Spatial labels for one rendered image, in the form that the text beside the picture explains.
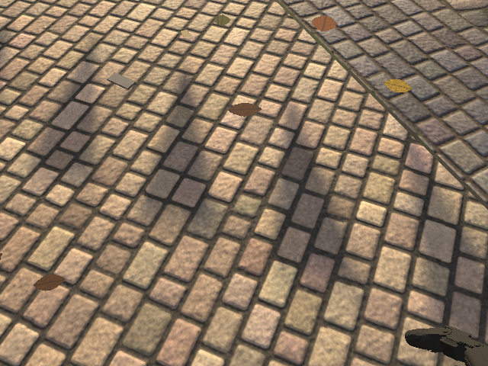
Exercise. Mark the right robot hand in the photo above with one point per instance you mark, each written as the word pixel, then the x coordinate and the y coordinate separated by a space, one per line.
pixel 453 342

